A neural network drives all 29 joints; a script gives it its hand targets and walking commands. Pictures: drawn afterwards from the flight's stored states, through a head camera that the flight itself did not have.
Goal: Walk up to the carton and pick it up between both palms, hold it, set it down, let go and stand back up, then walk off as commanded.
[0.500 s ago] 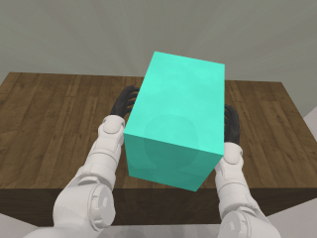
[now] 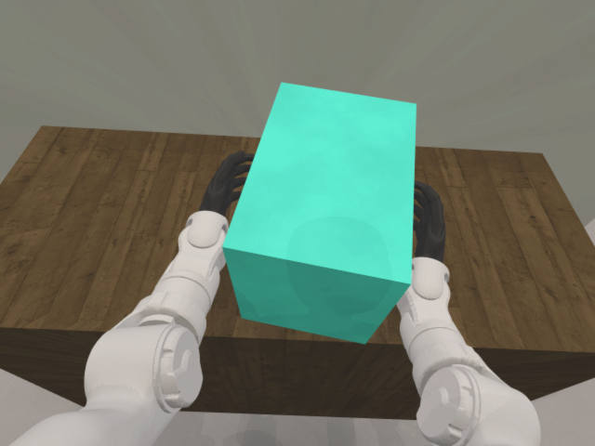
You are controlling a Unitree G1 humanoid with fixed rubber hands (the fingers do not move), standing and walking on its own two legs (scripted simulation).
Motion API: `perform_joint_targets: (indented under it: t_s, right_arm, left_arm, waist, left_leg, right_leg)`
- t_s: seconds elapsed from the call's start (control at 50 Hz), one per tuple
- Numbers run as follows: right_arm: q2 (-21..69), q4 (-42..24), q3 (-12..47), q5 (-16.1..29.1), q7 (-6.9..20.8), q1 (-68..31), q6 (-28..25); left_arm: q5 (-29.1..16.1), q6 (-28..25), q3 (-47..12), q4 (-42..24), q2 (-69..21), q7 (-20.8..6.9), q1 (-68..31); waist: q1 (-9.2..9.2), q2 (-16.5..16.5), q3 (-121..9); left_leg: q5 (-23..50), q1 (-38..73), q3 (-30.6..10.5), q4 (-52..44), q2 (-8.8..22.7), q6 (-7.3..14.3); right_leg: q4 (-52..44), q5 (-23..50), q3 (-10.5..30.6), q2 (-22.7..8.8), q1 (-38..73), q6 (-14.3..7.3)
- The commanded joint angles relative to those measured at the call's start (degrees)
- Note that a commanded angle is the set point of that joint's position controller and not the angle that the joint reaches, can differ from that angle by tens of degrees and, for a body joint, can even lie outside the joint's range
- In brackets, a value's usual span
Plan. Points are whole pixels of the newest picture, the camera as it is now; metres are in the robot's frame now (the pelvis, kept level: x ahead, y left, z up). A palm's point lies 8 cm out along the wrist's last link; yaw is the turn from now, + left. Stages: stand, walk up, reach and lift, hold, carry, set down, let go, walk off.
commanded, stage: reach and lift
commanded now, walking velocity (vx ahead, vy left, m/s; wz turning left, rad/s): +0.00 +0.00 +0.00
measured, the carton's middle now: (324, 216) +0.46 -0.06 +0.02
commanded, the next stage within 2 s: none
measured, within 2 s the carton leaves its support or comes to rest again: neither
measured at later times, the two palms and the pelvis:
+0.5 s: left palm (207, 186) +0.43 +0.10 +0.12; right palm (436, 219) +0.39 -0.19 +0.11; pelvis +0.01 +0.01 +0.00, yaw -1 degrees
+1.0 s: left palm (181, 175) +0.40 +0.12 +0.17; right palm (445, 197) +0.37 -0.18 +0.16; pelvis +0.00 +0.01 +0.00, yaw +0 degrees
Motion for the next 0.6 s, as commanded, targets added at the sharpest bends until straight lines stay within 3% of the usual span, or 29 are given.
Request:
perform_joint_targets:
  t_s: [0.0,0.02,0.06,0.14,0.18,0.2,0.24,0.26,0.28,0.3,0.32,0.36,0.44,0.5,0.52,0.58]
  right_arm:
    - [34.0,-2.5,19.3,-5.5,6.9,-35.5,-0.4]
    - [34.7,-2.8,19.6,-5.0,6.8,-36.3,-0.5]
    - [35.5,-5.3,22.0,-3.6,7.0,-38.4,0.2]
    - [35.6,-8.2,26.3,-0.1,7.1,-39.1,1.8]
    - [36.1,-8.3,28.1,1.6,6.8,-38.0,3.7]
    - [36.8,-8.6,29.6,3.0,6.9,-37.5,4.5]
    - [36.7,-11.1,31.5,5.8,7.0,-38.5,6.1]
    - [36.9,-12.4,32.4,6.9,7.1,-39.1,6.7]
    - [37.3,-13.0,34.1,8.5,7.0,-38.7,7.6]
    - [36.5,-15.1,35.3,8.9,7.0,-39.0,8.3]
    - [36.8,-16.7,36.2,10.1,7.0,-40.1,9.2]
    - [36.4,-17.6,37.1,11.6,6.8,-39.2,11.6]
    - [34.3,-19.7,38.7,15.9,6.5,-36.1,17.7]
    - [33.4,-23.6,39.9,18.6,6.7,-37.1,21.5]
    - [32.9,-24.6,40.8,19.5,6.9,-36.5,22.9]
    - [32.4,-29.6,41.3,21.6,7.5,-39.7,24.7]
  left_arm:
    - [2.4,-2.1,-12.7,-1.2,-33.1,-6.1,-30.6]
    - [0.9,-2.8,-13.8,-3.6,-33.1,-5.8,-33.1]
    - [-0.5,-2.6,-15.6,-5.2,-34.0,-5.6,-34.8]
    - [-2.7,-2.6,-17.6,-6.1,-34.1,-5.2,-34.7]
    - [-3.6,-1.7,-18.4,-6.6,-34.0,-5.3,-34.7]
    - [-4.0,-1.7,-19.1,-7.8,-34.1,-5.1,-34.6]
    - [-4.8,-0.7,-20.1,-9.1,-34.7,-4.7,-34.7]
    - [-5.4,-0.2,-20.7,-10.1,-36.1,-4.5,-34.5]
    - [-6.2,0.5,-22.2,-11.2,-36.3,-4.3,-34.3]
    - [-6.4,0.8,-21.7,-13.0,-35.8,-4.2,-34.2]
    - [-7.3,1.5,-22.4,-12.9,-36.9,-4.0,-33.9]
    - [-7.0,3.7,-21.5,-14.1,-36.9,-4.2,-33.1]
    - [-6.4,10.4,-20.9,-18.5,-37.4,-4.6,-30.0]
    - [-6.7,16.2,-21.6,-24.0,-38.0,-5.3,-29.5]
    - [-6.6,18.1,-22.3,-27.8,-37.7,-5.3,-29.9]
    - [-8.2,22.7,-25.7,-34.7,-40.4,-5.4,-32.5]
  waist:
    - [-0.26,0.5,-33.8]
    - [-1.04,0.6,-35.5]
    - [-0.48,1.5,-38.8]
    - [-0.32,-0.1,-41.7]
    - [-1.72,-0.6,-40.2]
    - [-0.93,-1.0,-40.6]
    - [-1.41,1.1,-39.4]
    - [-0.84,0.7,-40.3]
    - [-1.88,0.7,-41.0]
    - [-0.67,-0.5,-40.9]
    - [-1.57,-0.3,-41.7]
    - [-0.83,-1.6,-37.0]
    - [-1.21,-1.4,-27.5]
    - [-1.28,-1.1,-24.3]
    - [-1.1,0.5,-23.3]
    - [-2.31,1.5,-24.4]
  left_leg:
    - [10.7,-2.0,6.6,-2.4,-4.6,-0.7]
    - [11.0,-2.1,6.1,-2.1,-4.6,-0.7]
    - [13.1,-2.0,6.2,-1.3,-4.5,-1.2]
    - [15.2,-2.9,5.4,-0.2,-4.6,-1.2]
    - [14.2,-4.5,4.6,-0.5,-4.8,-1.0]
    - [14.8,-4.3,4.6,-0.5,-4.8,-0.9]
    - [16.2,-1.6,4.1,-0.4,-4.5,-1.1]
    - [18.2,-0.2,3.8,0.0,-4.6,-1.0]
    - [19.5,0.2,3.5,0.6,-4.4,-1.3]
    - [20.8,0.6,3.3,0.9,-4.4,-1.2]
    - [21.9,1.4,2.8,1.0,-4.1,-1.2]
    - [19.8,1.9,2.9,0.2,-4.2,-0.7]
    - [18.4,7.4,3.0,-1.2,-4.0,-0.6]
    - [20.1,11.3,2.7,-1.6,-4.1,-1.1]
    - [21.0,12.5,2.6,-1.3,-4.2,-1.3]
    - [23.1,16.5,1.8,-0.5,-3.7,-2.6]
  right_leg:
    - [6.6,15.3,-1.8,4.5,27.4,-1.2]
    - [7.3,16.0,-2.0,4.5,27.8,-0.8]
    - [7.9,18.7,-1.6,4.6,28.8,-1.1]
    - [9.6,23.7,-0.5,4.6,31.8,-0.5]
    - [10.0,25.5,-0.4,4.1,34.1,-0.1]
    - [10.4,26.3,0.0,4.2,35.1,0.0]
    - [9.9,24.4,0.0,4.7,33.3,0.1]
    - [9.8,24.1,0.2,4.8,32.9,0.2]
    - [9.8,25.7,0.0,5.1,33.2,0.0]
    - [10.1,26.3,0.6,5.2,33.6,0.3]
    - [10.3,26.9,0.2,5.3,33.8,0.3]
    - [9.2,24.1,0.7,5.2,33.9,0.7]
    - [6.7,16.3,0.7,5.7,31.8,0.5]
    - [5.5,13.6,0.0,5.8,31.7,0.6]
    - [5.5,12.3,-0.2,6.0,31.3,0.4]
    - [5.3,9.9,-1.1,6.5,29.6,0.2]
